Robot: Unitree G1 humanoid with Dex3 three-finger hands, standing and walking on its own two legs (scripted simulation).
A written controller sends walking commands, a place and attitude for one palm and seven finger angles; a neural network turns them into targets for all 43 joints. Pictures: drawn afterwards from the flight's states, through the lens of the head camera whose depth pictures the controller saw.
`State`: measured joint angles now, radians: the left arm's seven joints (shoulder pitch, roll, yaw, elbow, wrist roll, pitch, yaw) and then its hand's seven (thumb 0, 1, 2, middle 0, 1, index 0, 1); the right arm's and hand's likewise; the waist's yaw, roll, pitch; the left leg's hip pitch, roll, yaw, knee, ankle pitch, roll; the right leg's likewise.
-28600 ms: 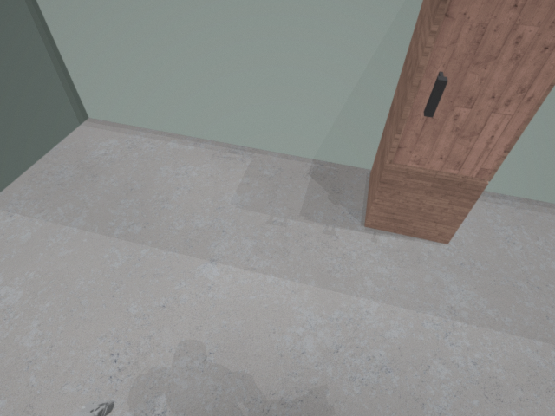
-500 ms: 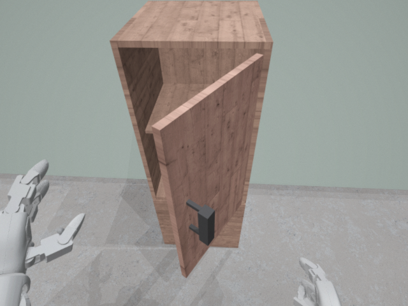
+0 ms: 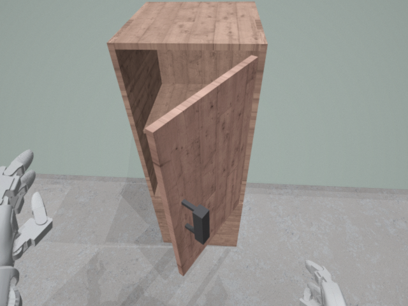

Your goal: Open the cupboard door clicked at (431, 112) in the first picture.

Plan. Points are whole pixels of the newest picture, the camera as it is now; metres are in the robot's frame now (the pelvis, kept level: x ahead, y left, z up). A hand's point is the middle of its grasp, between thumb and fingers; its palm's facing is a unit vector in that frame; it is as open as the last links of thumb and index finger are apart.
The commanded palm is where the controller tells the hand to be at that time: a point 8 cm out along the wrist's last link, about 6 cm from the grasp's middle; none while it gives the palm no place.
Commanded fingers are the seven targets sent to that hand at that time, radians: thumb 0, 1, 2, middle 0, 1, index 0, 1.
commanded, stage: step back with the hand held close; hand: left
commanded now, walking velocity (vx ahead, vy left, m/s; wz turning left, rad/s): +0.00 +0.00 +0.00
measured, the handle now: (194, 220) +0.32 +0.07 -0.05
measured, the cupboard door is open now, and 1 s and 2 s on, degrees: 57 57 57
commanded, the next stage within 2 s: stop stepping back and stand still in 1.26 s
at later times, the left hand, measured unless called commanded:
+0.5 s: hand (56, 217) +0.19 +0.26 +0.15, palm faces +0.31 -0.80 -0.51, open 7.4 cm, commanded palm +0.13 +0.30 +0.17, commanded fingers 0.00 0.90 0.90 -0.20 -0.30 -0.20 -0.30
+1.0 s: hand out of the picture +0.07 +0.28 +0.15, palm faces +0.48 -0.75 -0.46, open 7.4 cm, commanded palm +0.01 +0.32 +0.17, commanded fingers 0.00 0.90 0.90 -0.20 -0.30 -0.20 -0.30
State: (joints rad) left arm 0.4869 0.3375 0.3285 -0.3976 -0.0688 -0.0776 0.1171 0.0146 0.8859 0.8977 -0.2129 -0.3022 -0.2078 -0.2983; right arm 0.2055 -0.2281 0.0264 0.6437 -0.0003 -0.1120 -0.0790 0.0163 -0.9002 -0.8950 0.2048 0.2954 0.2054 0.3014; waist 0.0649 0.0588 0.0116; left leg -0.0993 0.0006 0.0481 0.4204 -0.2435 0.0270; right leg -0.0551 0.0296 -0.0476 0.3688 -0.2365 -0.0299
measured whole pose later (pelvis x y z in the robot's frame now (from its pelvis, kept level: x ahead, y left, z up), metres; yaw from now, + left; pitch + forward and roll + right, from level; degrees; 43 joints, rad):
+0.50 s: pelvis -0.02 +0.01 +0.00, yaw -2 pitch +1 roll -1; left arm 0.57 0.42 0.40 -0.47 -0.06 -0.15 0.12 0.01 0.89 0.90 -0.22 -0.30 -0.21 -0.30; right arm 0.16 -0.24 -0.02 0.56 0.01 0.01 -0.08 0.02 -0.90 -0.89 0.20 0.30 0.21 0.30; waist -0.01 0.03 0.02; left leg -0.25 0.01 0.09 0.45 -0.21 0.04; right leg -0.23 0.03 -0.01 0.41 -0.20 -0.02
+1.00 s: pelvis -0.12 +0.01 -0.02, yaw +3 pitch +0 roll -2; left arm 0.54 0.38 0.43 -0.52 -0.03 -0.23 0.15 0.01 0.89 0.90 -0.21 -0.30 -0.21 -0.30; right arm 0.19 -0.20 0.00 0.59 0.00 -0.06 -0.06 0.02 -0.90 -0.89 0.21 0.30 0.21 0.30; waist 0.02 0.01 0.05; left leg -0.47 0.00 0.03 0.65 -0.27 0.03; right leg -0.33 0.06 0.03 0.57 -0.24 -0.01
